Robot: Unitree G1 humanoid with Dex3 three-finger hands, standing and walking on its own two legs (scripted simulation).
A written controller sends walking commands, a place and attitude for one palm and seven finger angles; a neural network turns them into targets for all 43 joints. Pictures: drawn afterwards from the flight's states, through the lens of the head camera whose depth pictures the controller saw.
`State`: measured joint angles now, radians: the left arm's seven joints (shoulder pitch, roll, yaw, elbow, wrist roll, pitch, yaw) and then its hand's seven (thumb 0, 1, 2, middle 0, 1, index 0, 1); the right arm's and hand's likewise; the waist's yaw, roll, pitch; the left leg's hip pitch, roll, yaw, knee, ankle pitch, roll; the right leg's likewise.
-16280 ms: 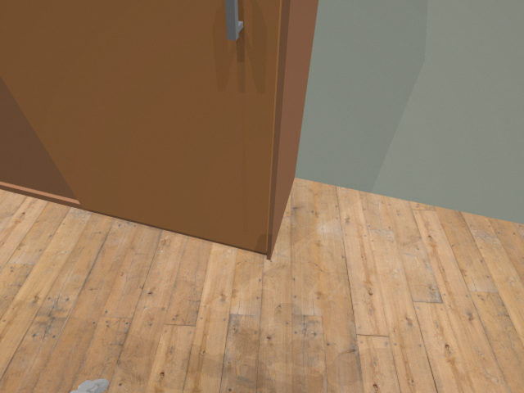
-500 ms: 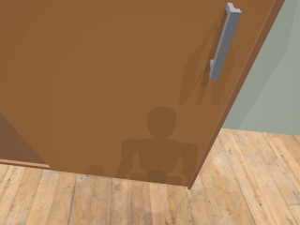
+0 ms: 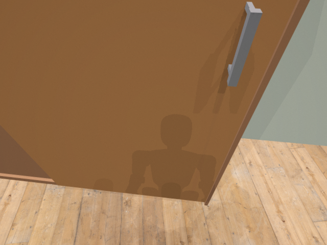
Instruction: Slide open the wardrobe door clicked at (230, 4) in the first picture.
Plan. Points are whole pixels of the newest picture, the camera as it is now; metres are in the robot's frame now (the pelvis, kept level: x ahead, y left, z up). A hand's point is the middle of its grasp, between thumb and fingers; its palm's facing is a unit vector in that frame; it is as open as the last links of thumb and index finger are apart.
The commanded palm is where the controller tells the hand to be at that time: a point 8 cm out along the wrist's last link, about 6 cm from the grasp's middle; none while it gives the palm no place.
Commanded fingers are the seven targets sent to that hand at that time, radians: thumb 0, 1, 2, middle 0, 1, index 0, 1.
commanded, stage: look again from close up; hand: right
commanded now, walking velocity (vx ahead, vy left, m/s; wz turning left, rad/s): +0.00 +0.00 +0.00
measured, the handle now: (240, 47) +0.46 -0.13 +0.27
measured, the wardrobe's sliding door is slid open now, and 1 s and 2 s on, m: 0.00 0.00 0.00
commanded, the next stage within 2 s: raise the hand with hooked fingers in 0.08 s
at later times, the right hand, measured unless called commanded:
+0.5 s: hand (257, 230) +0.17 -0.18 +0.01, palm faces +0.04 +1.00 -0.05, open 8.1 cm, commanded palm +0.11 -0.25 +0.00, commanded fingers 0.00 -0.50 -0.73 0.23 0.56 0.23 0.56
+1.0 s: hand (300, 207) +0.19 -0.24 +0.10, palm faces +0.13 +0.99 -0.09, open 11.0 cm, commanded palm +0.15 -0.28 +0.11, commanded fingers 0.00 0.08 -0.48 0.27 0.93 0.27 0.93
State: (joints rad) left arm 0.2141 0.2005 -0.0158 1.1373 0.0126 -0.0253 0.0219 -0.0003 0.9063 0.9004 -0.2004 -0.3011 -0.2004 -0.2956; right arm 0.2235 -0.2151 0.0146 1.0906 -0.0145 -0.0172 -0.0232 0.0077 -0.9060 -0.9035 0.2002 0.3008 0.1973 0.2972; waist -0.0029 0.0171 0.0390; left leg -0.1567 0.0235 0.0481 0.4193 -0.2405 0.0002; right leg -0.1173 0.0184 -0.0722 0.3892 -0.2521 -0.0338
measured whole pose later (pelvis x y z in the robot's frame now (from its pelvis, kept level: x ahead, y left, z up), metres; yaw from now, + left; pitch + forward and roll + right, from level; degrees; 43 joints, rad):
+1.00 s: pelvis -0.02 +0.02 -0.02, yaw -2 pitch +2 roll +1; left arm 0.29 0.24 -0.05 0.63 -0.05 -0.32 0.09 0.01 0.90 0.90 -0.20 -0.30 -0.20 -0.30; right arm 0.29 -0.35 -0.39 -0.03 0.40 -0.15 0.35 0.01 -0.14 -0.58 0.26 0.79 0.25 0.78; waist -0.02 -0.05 -0.06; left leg -0.37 0.00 0.11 0.66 -0.34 0.03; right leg -0.38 -0.02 -0.01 0.70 -0.36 0.00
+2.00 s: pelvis -0.03 +0.01 +0.00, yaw -3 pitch -4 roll +0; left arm 0.17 0.30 -0.10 0.62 -0.11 -0.18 0.09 0.01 0.90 0.90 -0.20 -0.30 -0.20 -0.30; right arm -0.30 -0.59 -0.51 0.04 0.32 0.48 0.43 -0.01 0.50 -0.30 0.30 1.20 0.30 1.20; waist -0.06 -0.08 -0.04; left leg -0.16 0.03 0.10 0.47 -0.24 0.02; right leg -0.16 0.02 -0.02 0.48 -0.25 -0.02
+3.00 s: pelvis -0.01 +0.01 +0.00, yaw -3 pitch -2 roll +0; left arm 0.17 0.28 -0.09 0.63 -0.11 -0.16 0.10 0.01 0.90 0.90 -0.20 -0.30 -0.20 -0.30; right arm -0.45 -0.49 -0.41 0.11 0.28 0.46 0.32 -0.01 0.50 -0.30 0.30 1.20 0.30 1.20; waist -0.05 -0.06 -0.04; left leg -0.17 0.03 0.10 0.48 -0.27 0.01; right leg -0.16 0.02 -0.02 0.48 -0.28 -0.02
